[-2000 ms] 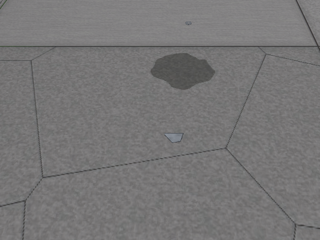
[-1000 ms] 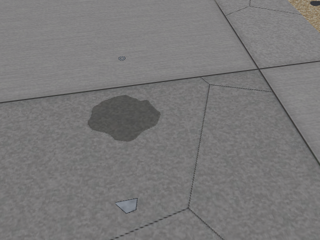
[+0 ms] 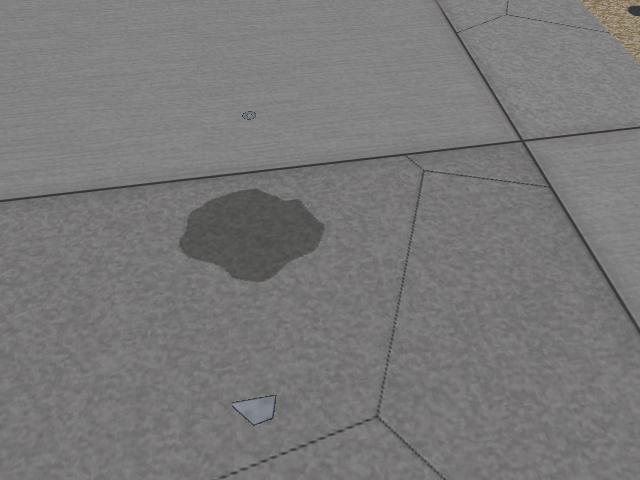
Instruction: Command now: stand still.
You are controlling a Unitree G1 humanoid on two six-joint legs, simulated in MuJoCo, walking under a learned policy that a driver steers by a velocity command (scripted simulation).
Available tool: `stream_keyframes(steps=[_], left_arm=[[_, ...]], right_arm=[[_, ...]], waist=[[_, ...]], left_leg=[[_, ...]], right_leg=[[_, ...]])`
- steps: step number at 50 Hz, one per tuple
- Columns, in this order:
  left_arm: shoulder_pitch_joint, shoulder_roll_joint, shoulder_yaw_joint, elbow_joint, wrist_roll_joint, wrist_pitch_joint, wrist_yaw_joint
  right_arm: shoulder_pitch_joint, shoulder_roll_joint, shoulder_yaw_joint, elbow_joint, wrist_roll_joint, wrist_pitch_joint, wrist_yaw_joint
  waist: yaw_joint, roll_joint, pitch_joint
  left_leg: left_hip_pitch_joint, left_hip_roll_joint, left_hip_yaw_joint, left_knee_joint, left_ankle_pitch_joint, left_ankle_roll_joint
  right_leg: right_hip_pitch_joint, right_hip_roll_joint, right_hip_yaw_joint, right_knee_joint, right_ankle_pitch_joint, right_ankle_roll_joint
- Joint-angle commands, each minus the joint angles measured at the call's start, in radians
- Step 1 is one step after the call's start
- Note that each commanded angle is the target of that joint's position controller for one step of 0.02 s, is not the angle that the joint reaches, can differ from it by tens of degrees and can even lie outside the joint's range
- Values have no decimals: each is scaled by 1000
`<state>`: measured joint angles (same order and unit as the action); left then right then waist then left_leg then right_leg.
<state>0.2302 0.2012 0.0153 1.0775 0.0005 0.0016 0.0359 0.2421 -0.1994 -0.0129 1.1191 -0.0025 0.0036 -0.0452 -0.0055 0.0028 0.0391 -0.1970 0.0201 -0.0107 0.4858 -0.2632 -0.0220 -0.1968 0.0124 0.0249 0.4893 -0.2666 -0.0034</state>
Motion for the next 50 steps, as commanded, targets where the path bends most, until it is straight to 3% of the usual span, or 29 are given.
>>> stream_keyframes(steps=[1,30,32,34,35,38,40,41,42,43,44,45,46,47,48,50], left_arm=[[37,96,14,-17,0,-6,3],[103,64,6,14,-4,-6,8],[127,61,8,27,-8,-2,11],[124,87,18,13,-17,-6,15],[125,86,19,6,-20,-16,13],[184,98,29,6,-30,-52,0],[239,138,43,13,-35,-66,-9],[220,148,45,4,-32,-67,-10],[183,144,43,-14,-27,-65,-10],[121,153,43,-33,-25,-64,-10],[53,136,40,-58,-26,-62,-10],[37,66,25,-78,-22,-68,-5],[65,47,16,-73,-8,-75,-3],[69,54,17,-69,-13,-77,-6],[78,48,18,-60,-23,-70,-11],[33,36,18,-71,-26,-64,-14]], right_arm=[[49,-94,-13,-16,0,-6,-3],[126,-60,-9,-15,4,-9,-5],[152,-53,-10,-1,9,-6,-8],[140,-75,-18,-18,16,-10,-13],[137,-69,-18,-28,18,-21,-11],[121,-45,-17,-51,24,-63,6],[90,-11,-11,-79,27,-88,22],[80,0,-7,-87,27,-97,25],[83,-8,-8,-89,22,-102,26],[146,5,-6,-74,19,-103,26],[233,-24,-14,-42,12,-99,25],[301,-125,-43,-13,19,-95,29],[383,-180,-57,-3,21,-86,33],[398,-120,-36,-5,0,-86,31],[339,-86,-23,-27,-10,-88,31],[218,-83,-14,-66,0,-85,28]], waist=[[1,-1,13],[4,0,26],[4,-4,13],[6,-10,90],[8,-15,123],[30,-55,121],[44,-146,103],[33,-171,114],[13,-151,119],[-34,-161,112],[-72,-103,85],[-67,100,45],[-93,271,-22],[-81,243,-38],[-46,148,-19],[-8,65,9]], left_leg=[[-17,2,1,-82,92,17],[-29,-2,2,-79,103,24],[-35,-32,28,-65,-139,35],[-124,-30,12,-45,-414,71],[-158,-16,-9,-40,-446,86],[-228,-7,-18,42,-357,99],[-284,-40,42,173,-234,91],[-271,-43,50,203,-160,98],[-216,-43,46,178,-135,109],[-124,-43,44,84,-100,118],[13,-26,11,-2,42,116],[108,49,-114,-29,296,136],[277,209,-319,-81,629,212],[300,322,-413,-95,865,264],[263,324,-366,-76,929,272],[227,268,-243,-88,884,234]], right_leg=[[-30,-22,17,-96,106,-18],[-39,-20,8,-88,117,-15],[-46,6,-11,-85,-144,-27],[-134,-4,15,-82,-440,-64],[-161,-27,47,-89,-484,-82],[-100,-106,169,-121,-483,-136],[-27,-213,348,-218,-537,-201],[-39,-257,418,-250,-465,-225],[-77,-251,401,-236,-309,-219],[-116,-226,333,-168,-110,-192],[-170,-156,210,-53,84,-136],[-225,0,-9,164,150,-46],[-371,54,-73,386,-69,21],[-435,24,-16,544,-317,32],[-428,-11,24,649,-338,30],[-446,-64,20,572,-252,18]])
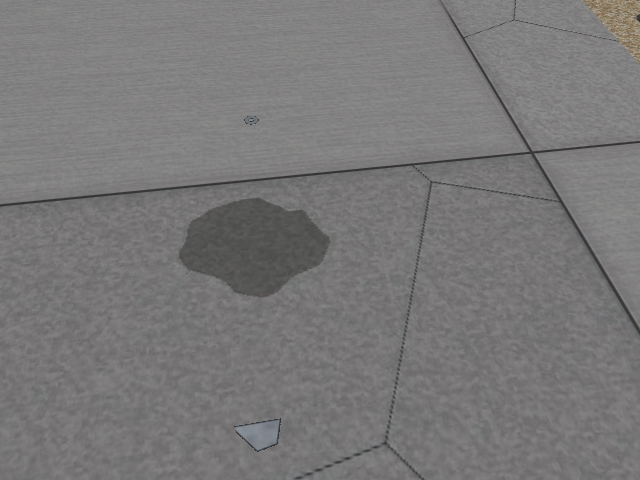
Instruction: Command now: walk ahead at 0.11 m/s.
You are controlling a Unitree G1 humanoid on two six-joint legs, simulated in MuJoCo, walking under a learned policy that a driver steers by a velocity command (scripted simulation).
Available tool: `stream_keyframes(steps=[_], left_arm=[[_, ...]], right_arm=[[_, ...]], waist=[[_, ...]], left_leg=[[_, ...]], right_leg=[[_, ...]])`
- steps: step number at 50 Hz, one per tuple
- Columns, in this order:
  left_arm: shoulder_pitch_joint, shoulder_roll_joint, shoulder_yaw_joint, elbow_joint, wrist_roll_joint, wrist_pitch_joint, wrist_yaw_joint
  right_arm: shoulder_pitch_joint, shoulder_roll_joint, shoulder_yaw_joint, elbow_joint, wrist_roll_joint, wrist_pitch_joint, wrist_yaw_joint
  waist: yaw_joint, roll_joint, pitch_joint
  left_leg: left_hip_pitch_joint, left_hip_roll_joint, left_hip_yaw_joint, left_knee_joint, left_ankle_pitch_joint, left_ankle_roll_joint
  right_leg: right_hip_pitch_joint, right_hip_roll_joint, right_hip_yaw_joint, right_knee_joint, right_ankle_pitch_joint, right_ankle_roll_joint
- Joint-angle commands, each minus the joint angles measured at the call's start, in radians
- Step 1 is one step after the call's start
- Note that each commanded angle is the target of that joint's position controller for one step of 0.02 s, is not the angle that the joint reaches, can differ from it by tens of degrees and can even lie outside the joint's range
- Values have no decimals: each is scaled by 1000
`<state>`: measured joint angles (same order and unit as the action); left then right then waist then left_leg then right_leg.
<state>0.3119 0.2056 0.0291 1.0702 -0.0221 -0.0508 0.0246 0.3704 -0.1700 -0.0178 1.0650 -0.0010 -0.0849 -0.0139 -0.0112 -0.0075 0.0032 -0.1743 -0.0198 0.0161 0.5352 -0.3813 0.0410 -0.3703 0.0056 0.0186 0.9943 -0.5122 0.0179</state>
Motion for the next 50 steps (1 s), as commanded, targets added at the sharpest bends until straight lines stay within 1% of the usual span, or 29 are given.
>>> stream_keyframes(steps=[1,4,6,7,8,9,10,11,12,13,14,15,17,20,22,23,25,26,27,28,29,30,31,32,33,35,39,45,50], left_arm=[[-84,35,7,-74,-3,-10,-1],[-111,20,2,-70,-12,-2,-2],[-74,27,5,-53,-9,17,2],[-59,47,11,-46,2,27,6],[-35,87,25,-41,8,34,12],[-19,120,36,-40,3,39,15],[-3,159,53,-29,-12,37,11],[79,175,68,-7,-26,28,6],[179,194,75,16,-18,12,0],[173,184,69,12,10,-15,-3],[88,161,58,-16,17,-40,-7],[17,135,49,-36,12,-55,-12],[-71,98,36,-57,4,-53,-16],[-71,162,54,-63,6,-37,-6],[-42,198,67,-57,-7,-37,-4],[-42,202,69,-56,-16,-37,-4],[-38,185,68,-54,-23,-34,-4],[-41,164,62,-54,-19,-34,-5],[-49,126,49,-57,-7,-34,-6],[-60,45,25,-78,11,-38,-12],[-39,12,22,-122,-2,-54,-8],[-48,82,34,-127,-25,-69,-12],[-83,121,39,-140,-27,-74,-18],[-75,121,42,-127,-15,-72,-15],[-71,121,48,-120,-2,-68,-10],[-72,113,54,-109,0,-51,-12],[-198,82,53,-150,10,-36,-16],[-399,62,36,-215,-1,-41,-39],[-520,58,20,-271,-9,-58,-71]], right_arm=[[56,-98,-3,-18,-1,11,-9],[63,-129,-4,-9,-7,42,-24],[42,-155,-11,-7,14,49,-28],[62,-176,-22,3,26,45,-24],[75,-194,-34,6,27,38,-18],[53,-165,-32,-5,15,28,-12],[72,-67,-15,-7,10,19,-7],[34,-31,-6,-24,10,12,-7],[-48,-53,-11,-60,23,1,-5],[-129,-85,-20,-98,38,-7,1],[-145,-105,-27,-112,46,-14,9],[-135,-115,-35,-112,45,-18,12],[-103,-123,-51,-99,32,-19,7],[-130,-78,-44,-95,19,-13,4],[-154,-89,-45,-101,20,-6,7],[-150,-97,-47,-100,21,-3,9],[-100,-118,-57,-79,21,4,10],[-38,-129,-67,-56,24,7,9],[60,-159,-84,-28,29,7,5],[173,-250,-107,-15,21,-1,-2],[236,-309,-107,-6,3,-16,15],[134,-250,-83,-26,-5,-33,24],[38,-189,-64,-57,0,-44,34],[-38,-170,-54,-77,0,-47,42],[-76,-165,-51,-87,0,-45,44],[-36,-133,-40,-69,-6,-39,38],[75,-157,-43,-40,-5,-32,11],[138,-154,-41,-30,2,-21,-6],[195,-161,-52,-2,8,1,-7]], waist=[[6,88,52],[5,140,18],[40,126,-1],[44,115,-13],[44,95,-33],[52,41,-32],[47,-76,-22],[99,-138,-10],[150,-199,8],[161,-203,55],[116,-137,76],[71,-99,80],[14,-87,79],[3,-103,65],[2,-107,54],[-9,-103,52],[-38,-82,49],[-68,-73,44],[-116,-29,30],[-147,220,3],[-118,414,-42],[-71,288,5],[-46,190,53],[-12,118,56],[9,99,48],[12,108,40],[-16,62,51],[-58,75,100],[-75,79,145]], left_leg=[[181,262,-210,-151,970,134],[116,181,-111,-131,1018,105],[58,181,-105,-118,975,102],[35,172,-117,-135,829,94],[9,157,-132,-145,614,92],[-57,115,-109,-120,351,86],[-205,26,-30,-25,146,56],[-320,-38,51,148,-12,16],[-443,-57,60,360,-159,1],[-574,-9,-32,610,-286,8],[-613,53,-85,679,-215,28],[-596,95,-95,654,-130,42],[-466,131,-69,505,-32,34],[-252,88,16,257,66,-2],[-175,66,42,160,123,-16],[-131,62,49,114,167,-17],[-21,42,71,80,179,-14],[46,33,76,74,152,-6],[141,43,44,29,106,17],[221,253,-265,-152,-65,89],[313,422,-768,-396,-346,223],[236,444,-810,-414,-457,231],[171,406,-670,-390,-378,194],[117,347,-521,-384,-212,160],[81,307,-417,-388,-72,134],[56,249,-271,-407,129,112],[133,240,-178,-416,376,128],[158,221,-86,-454,410,117],[307,268,-62,-390,534,128]], right_leg=[[-233,-69,10,-56,44,-5],[-24,-9,-65,-322,173,1],[137,15,-82,-493,387,-15],[209,25,-81,-540,464,-34],[276,5,-56,-496,490,-59],[331,-36,-16,-463,478,-95],[427,-89,74,-463,360,-165],[461,-200,272,-575,155,-255],[489,-328,514,-722,26,-341],[471,-401,642,-794,-14,-378],[416,-394,605,-800,-31,-352],[354,-365,524,-813,-6,-309],[223,-285,338,-854,100,-232],[74,-195,146,-866,203,-197],[47,-201,126,-848,178,-203],[27,-208,122,-829,145,-200],[-37,-203,114,-764,66,-181],[-71,-192,108,-707,36,-166],[-118,-153,71,-562,88,-139],[-225,-57,-62,-135,132,-71],[-448,54,-21,154,-43,-69],[-515,-26,77,306,19,-104],[-538,-72,79,313,134,-133],[-488,-109,67,273,236,-134],[-437,-134,64,195,297,-128],[-360,-147,38,108,370,-108],[-439,-133,13,-61,487,-64],[-384,-91,-32,-349,640,-47],[-399,-68,-54,-466,563,-82]])
Over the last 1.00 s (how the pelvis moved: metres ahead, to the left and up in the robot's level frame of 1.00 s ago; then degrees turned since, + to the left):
0.07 0.03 -0.01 0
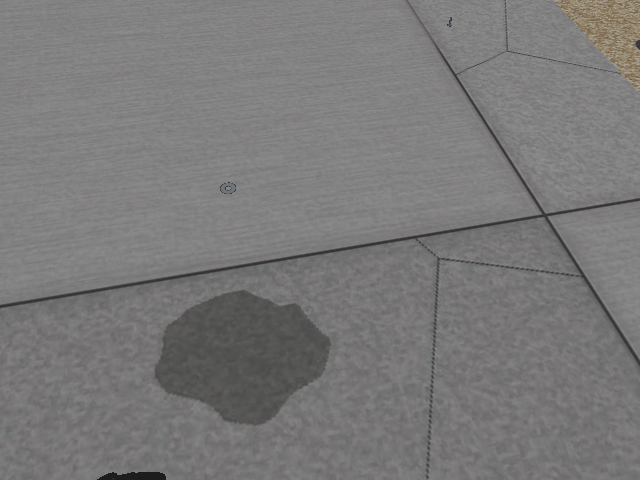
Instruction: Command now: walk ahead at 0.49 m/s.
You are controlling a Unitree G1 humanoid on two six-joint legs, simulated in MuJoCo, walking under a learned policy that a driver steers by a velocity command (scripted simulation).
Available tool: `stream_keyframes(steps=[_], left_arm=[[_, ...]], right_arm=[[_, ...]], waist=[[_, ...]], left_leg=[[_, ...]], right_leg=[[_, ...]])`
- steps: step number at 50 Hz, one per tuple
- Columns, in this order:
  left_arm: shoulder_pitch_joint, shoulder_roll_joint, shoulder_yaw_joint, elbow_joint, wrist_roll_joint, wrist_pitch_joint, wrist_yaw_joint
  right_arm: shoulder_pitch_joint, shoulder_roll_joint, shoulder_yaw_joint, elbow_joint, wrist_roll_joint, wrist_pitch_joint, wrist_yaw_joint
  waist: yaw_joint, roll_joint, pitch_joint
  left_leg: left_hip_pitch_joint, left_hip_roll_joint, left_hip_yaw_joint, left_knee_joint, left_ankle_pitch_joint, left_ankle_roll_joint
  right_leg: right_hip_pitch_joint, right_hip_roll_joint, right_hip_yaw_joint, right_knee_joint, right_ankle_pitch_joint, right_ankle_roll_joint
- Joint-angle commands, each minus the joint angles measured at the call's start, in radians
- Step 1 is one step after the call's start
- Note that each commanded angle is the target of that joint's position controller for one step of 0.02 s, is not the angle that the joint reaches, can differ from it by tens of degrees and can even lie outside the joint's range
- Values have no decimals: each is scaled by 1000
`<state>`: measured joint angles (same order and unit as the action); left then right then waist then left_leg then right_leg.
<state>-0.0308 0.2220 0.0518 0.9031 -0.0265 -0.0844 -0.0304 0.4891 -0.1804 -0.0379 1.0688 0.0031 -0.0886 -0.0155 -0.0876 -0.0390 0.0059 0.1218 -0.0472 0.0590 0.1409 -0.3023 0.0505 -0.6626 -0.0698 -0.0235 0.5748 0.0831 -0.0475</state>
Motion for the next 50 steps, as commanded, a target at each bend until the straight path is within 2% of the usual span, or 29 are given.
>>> stream_keyframes(steps=[1,3,4,5,6,7,8,9,10,11,12,14,17,23,28,29,31,32,33,34,35,36,37,38,39,40,43,46,50], left_arm=[[-179,49,-2,-111,-6,-28,-21],[-99,94,17,-101,-3,-33,-23],[21,134,37,-72,-2,-33,-18],[214,183,61,-16,-2,-29,-9],[414,262,81,25,15,-22,5],[457,273,75,46,26,-20,-3],[422,185,52,47,17,-19,-3],[315,144,39,28,11,-23,-1],[224,118,28,9,14,-30,-4],[184,89,20,7,25,-35,-10],[178,70,13,17,35,-39,-13],[206,79,13,39,31,-40,-9],[250,131,24,60,37,-41,16],[325,155,25,78,32,-35,40],[398,169,32,103,23,-8,44],[393,178,35,100,20,0,46],[356,211,44,79,18,14,54],[339,223,48,68,20,23,59],[322,218,44,54,19,30,64],[334,194,31,23,33,22,66],[429,41,-16,-14,50,-14,42],[321,141,4,-29,10,-59,25],[240,172,14,-58,-19,-80,19],[215,167,13,-60,-9,-87,24],[209,172,24,-55,13,-82,32],[229,175,31,-57,19,-66,34],[218,140,32,-84,37,-29,42],[94,121,27,-130,43,-23,46],[-14,93,11,-160,31,-35,28]], right_arm=[[69,-159,-36,-7,4,9,-7],[34,-188,-46,-18,2,14,-8],[14,-200,-49,-24,1,19,-8],[-20,-196,-45,-38,-2,22,-5],[-27,-161,-30,-68,-18,17,-1],[116,-3,12,-58,0,-7,17],[18,-108,-12,-61,30,-35,20],[-91,-158,-27,-102,51,-48,18],[-147,-166,-31,-115,46,-51,8],[-166,-163,-43,-117,29,-44,-1],[-133,-138,-45,-116,23,-29,-3],[-114,-95,-44,-118,23,-6,-6],[-216,-110,-48,-158,19,12,-6],[-422,-93,-34,-226,19,6,22],[-548,-92,-21,-300,21,8,56],[-553,-98,-23,-314,22,8,65],[-505,-133,-38,-329,21,10,77],[-413,-166,-56,-315,21,13,79],[-251,-218,-87,-276,23,15,74],[-85,-321,-122,-249,18,23,53],[-95,-379,-124,-256,19,17,54],[-57,-295,-101,-263,10,14,52],[-106,-247,-89,-268,7,8,47],[-181,-222,-80,-289,11,4,47],[-249,-196,-73,-309,6,3,47],[-280,-178,-64,-325,-3,2,45],[-263,-210,-70,-329,7,-1,31],[-210,-242,-79,-325,13,3,9],[-145,-221,-71,-299,13,7,5]], waist=[[13,117,136],[73,160,61],[138,184,-18],[229,184,-128],[279,53,-290],[181,-212,-445],[218,-118,-365],[193,-88,-201],[152,22,-120],[117,47,-69],[80,22,-64],[57,-10,-33],[65,-10,25],[130,0,56],[165,11,93],[157,3,90],[111,-38,35],[57,-54,-25],[-26,-36,-108],[-78,96,-223],[38,307,-326],[-29,211,-364],[-28,176,-232],[13,67,-156],[54,24,-103],[90,35,-90],[114,57,-53],[79,78,-15],[19,124,-3]], left_leg=[[32,305,-99,34,526,114],[53,308,-86,147,865,96],[44,293,-69,282,1041,81],[-74,252,-45,492,1041,50],[-347,178,-17,829,635,21],[-713,-18,-115,1160,-243,-28],[-811,26,-227,1265,-255,0],[-864,78,-184,1260,-167,13],[-812,132,-155,1209,-70,12],[-760,161,-142,1155,-23,8],[-694,188,-150,1119,5,10],[-668,205,-137,1046,13,3],[-773,226,-130,921,132,-26],[-783,170,-88,581,426,-12],[-865,141,-52,472,334,17],[-858,130,-35,463,283,29],[-738,73,27,464,175,62],[-610,31,56,463,143,84],[-384,-11,55,407,192,119],[-64,150,-210,392,214,191],[249,376,-786,262,55,376],[294,379,-855,172,21,354],[203,345,-698,168,99,306],[47,303,-575,159,201,276],[-101,269,-488,141,301,255],[-190,246,-447,116,355,249],[-316,212,-373,73,425,255],[-359,165,-317,66,396,221],[-364,142,-277,71,285,163]], right_leg=[[-80,17,-20,-63,-65,-29],[90,74,-57,-71,-133,-61],[253,111,-80,-73,-145,-86],[532,96,-54,-68,-100,-122],[883,-126,209,-30,-113,-190],[1174,-349,722,-173,-313,-354],[1101,-299,729,-253,-370,-296],[939,-268,552,-279,-291,-251],[757,-236,430,-313,-163,-227],[624,-201,341,-340,-84,-212],[550,-171,283,-370,-70,-202],[474,-150,225,-419,-70,-209],[458,-153,142,-466,-45,-203],[534,-120,-22,-483,-8,-132],[752,-190,-73,-406,74,-114],[782,-203,-84,-370,146,-105],[805,-209,-119,-239,475,-81],[793,-200,-140,-102,623,-66],[713,-161,-168,110,629,-35],[450,-112,-182,445,316,10],[19,119,-56,762,-621,61],[-97,94,124,846,-646,32],[-171,46,121,826,-558,8],[-131,0,115,744,-474,2],[-58,-30,108,657,-431,10],[14,-50,116,613,-410,19],[54,-47,90,468,-355,68],[42,-13,74,242,-161,99],[139,31,49,0,74,84]])
Over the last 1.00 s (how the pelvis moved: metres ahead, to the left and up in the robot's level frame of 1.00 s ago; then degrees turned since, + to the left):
0.35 0.06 0.00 0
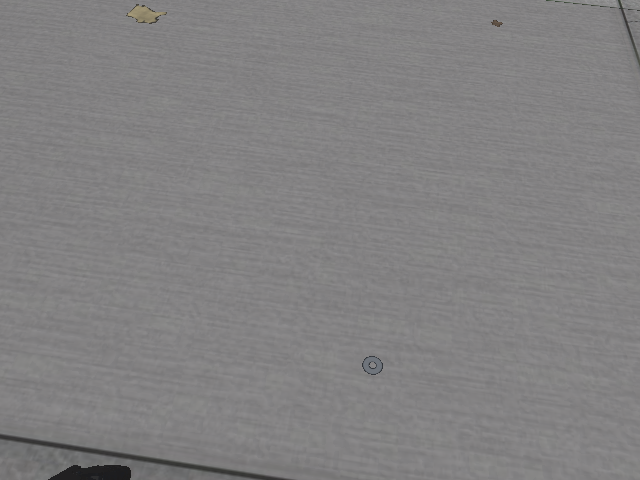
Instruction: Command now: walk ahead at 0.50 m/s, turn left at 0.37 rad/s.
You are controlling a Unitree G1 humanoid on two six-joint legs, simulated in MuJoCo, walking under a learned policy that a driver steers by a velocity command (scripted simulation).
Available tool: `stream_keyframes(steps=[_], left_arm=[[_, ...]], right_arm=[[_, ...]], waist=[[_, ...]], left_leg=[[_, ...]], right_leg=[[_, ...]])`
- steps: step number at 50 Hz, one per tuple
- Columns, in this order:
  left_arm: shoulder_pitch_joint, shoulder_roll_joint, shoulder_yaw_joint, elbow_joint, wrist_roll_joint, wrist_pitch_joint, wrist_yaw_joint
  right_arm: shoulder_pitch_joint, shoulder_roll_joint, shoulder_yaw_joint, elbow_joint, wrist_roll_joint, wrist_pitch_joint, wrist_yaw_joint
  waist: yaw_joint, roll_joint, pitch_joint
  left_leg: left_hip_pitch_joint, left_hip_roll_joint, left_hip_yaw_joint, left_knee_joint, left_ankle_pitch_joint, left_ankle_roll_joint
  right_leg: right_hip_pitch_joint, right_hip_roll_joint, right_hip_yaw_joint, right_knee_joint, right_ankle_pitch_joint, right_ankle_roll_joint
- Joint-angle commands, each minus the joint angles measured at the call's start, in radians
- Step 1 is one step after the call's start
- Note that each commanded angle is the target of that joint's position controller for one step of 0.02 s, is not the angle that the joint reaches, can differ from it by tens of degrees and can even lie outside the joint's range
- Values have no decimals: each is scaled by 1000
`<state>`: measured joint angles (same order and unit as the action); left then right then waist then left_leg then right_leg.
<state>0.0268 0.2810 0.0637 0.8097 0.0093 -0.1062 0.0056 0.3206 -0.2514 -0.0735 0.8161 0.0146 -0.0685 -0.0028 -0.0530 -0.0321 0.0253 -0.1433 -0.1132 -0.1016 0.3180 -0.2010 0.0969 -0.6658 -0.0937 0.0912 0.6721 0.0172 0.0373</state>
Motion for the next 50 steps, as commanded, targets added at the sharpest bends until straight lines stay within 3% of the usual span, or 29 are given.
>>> stream_keyframes(steps=[1,4,7,8,9,10,11,12,13,14,15,16,19,21,25,28,31,33,34,35,36,37,38,39,40,41,44,46,50], left_arm=[[-91,40,-1,-76,-9,-16,-12],[-136,72,3,-105,-11,-29,-27],[-83,102,11,-103,-13,-42,-35],[12,125,24,-77,-10,-45,-32],[164,163,39,-45,2,-47,-28],[332,237,60,-23,13,-44,-23],[396,231,63,19,-4,-31,-36],[367,149,40,12,-31,-26,-37],[288,114,28,-5,-29,-17,-33],[225,101,20,-18,-17,-10,-32],[195,80,11,-23,-7,-10,-35],[187,75,7,-21,1,-11,-35],[211,101,13,0,-10,-17,-32],[234,127,20,13,-14,-12,-23],[293,139,20,38,-26,2,-13],[368,141,18,68,-34,14,-13],[390,156,22,80,-37,34,-5],[367,179,30,77,-37,43,1],[348,168,25,71,-34,46,3],[331,131,11,44,-18,43,4],[422,32,-18,18,-9,27,4],[456,63,-15,19,-23,16,1],[392,151,15,12,-48,24,4],[332,143,17,-6,-49,37,8],[320,126,20,-4,-37,55,12],[335,109,26,-1,-33,79,16],[348,57,24,-32,-29,128,21],[307,56,25,-63,-21,133,17],[205,59,25,-115,-18,129,-14]], right_arm=[[41,-148,-34,-36,2,-14,-7],[79,-148,-32,-16,2,-9,-9],[76,-167,-37,-13,-3,6,-17],[54,-161,-34,-21,-3,9,-17],[28,-137,-21,-40,-10,8,-13],[87,-86,-3,-59,-15,-1,-11],[191,-52,11,-43,6,-16,-7],[114,-140,-4,-45,19,-21,-5],[14,-161,-9,-69,19,-25,-2],[-41,-152,-9,-84,6,-27,-4],[-57,-143,-13,-88,-6,-25,-4],[-38,-126,-14,-88,-6,-21,-3],[-41,-83,-4,-97,-8,-10,-6],[-107,-73,2,-121,-13,-10,-7],[-233,-46,15,-152,-8,-19,4],[-337,-49,18,-188,1,-26,18],[-378,-74,11,-215,4,-41,36],[-306,-109,-3,-201,2,-51,36],[-188,-148,-23,-167,-9,-54,29],[-36,-208,-42,-141,-35,-57,19],[67,-297,-62,-137,-61,-43,8],[73,-241,-46,-144,-47,-29,9],[15,-177,-26,-154,-40,-18,5],[-45,-140,-14,-155,-30,-13,2],[-102,-110,-5,-147,-24,-10,3],[-153,-93,-1,-145,-25,-12,6],[-240,-129,-16,-135,-44,-21,6],[-247,-146,-24,-122,-40,-21,-7],[-241,-173,-32,-101,-24,3,-27]], waist=[[-25,123,-16],[-37,124,0],[3,152,-12],[54,150,-63],[125,130,-186],[151,-29,-341],[127,-272,-406],[150,-154,-277],[143,-67,-144],[115,-8,-71],[91,-4,-33],[67,-31,-37],[53,-51,-37],[65,-35,-27],[108,-31,-10],[144,-29,21],[130,-42,32],[74,-63,-4],[10,-53,-73],[-56,-22,-216],[-51,199,-383],[-46,299,-520],[-43,206,-386],[-16,166,-267],[19,126,-182],[58,142,-133],[111,168,-77],[108,151,-84],[72,134,-100]], left_leg=[[-76,221,-130,-100,167,115],[67,279,-188,-31,202,114],[156,311,-221,51,383,96],[154,274,-193,141,541,77],[69,223,-150,326,564,49],[-225,104,-64,658,285,-16],[-496,11,-52,898,-377,-58],[-617,72,-98,987,-361,-51],[-645,120,-57,976,-263,-49],[-615,163,-16,920,-184,-51],[-579,194,-3,864,-138,-54],[-530,213,2,831,-113,-57],[-518,236,34,725,-64,-81],[-549,243,48,614,32,-98],[-488,210,84,363,247,-99],[-470,181,92,262,276,-98],[-455,159,75,185,198,-80],[-319,134,87,142,144,-58],[-139,120,101,104,184,-30],[147,227,23,176,367,23],[554,512,-296,226,612,165],[581,598,-493,158,672,230],[452,552,-344,145,677,192],[316,506,-212,128,696,159],[173,458,-125,86,659,138],[44,428,-58,34,596,121],[-144,417,63,-73,539,143],[-128,417,120,-84,516,140],[-78,411,207,-73,435,116]], right_leg=[[144,56,-61,-119,150,-8],[85,56,-50,-177,61,-41],[145,79,-76,-216,-73,-86],[278,102,-99,-249,-59,-113],[522,33,-39,-203,-5,-167],[895,-162,246,-185,-12,-282],[1070,-306,610,-307,-198,-383],[998,-281,597,-348,-389,-340],[849,-243,455,-376,-377,-296],[710,-204,360,-409,-292,-277],[622,-169,296,-438,-200,-269],[572,-146,251,-460,-139,-266],[527,-125,151,-508,5,-282],[533,-118,100,-525,79,-280],[537,-68,-3,-527,103,-234],[581,-92,24,-501,69,-233],[659,-135,82,-436,83,-221],[665,-140,100,-354,186,-201],[636,-85,66,-218,318,-168],[492,-22,29,11,229,-122],[108,120,-62,406,-220,-38],[12,147,41,576,-680,-21],[-38,92,53,647,-650,-14],[-60,54,7,632,-598,-5],[-32,24,-10,583,-547,4],[37,-2,-15,535,-509,8],[133,1,-51,467,-396,29],[136,-10,-53,360,-291,23],[202,0,-92,155,-146,-1]])
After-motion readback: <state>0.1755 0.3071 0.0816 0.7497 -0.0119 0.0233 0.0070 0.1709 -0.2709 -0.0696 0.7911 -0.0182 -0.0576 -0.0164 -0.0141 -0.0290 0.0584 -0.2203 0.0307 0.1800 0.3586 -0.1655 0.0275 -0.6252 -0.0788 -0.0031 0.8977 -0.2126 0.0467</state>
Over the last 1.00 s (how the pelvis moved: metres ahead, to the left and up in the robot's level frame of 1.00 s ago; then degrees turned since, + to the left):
0.58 0.06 0.01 20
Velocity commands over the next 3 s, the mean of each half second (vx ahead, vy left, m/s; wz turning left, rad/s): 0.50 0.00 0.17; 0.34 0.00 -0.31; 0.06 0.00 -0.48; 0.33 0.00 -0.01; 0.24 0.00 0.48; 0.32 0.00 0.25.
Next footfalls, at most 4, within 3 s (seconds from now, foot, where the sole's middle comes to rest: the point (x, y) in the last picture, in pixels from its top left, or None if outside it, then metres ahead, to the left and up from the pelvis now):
0.18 right None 0.29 -0.14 -0.78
0.70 left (251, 433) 0.57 0.12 -0.78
1.16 right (373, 412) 0.61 -0.15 -0.78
1.60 left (267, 398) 0.65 0.08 -0.78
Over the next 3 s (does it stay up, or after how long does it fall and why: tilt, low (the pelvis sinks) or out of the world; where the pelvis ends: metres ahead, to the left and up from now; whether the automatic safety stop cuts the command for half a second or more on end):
stays up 0.98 -0.20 -0.01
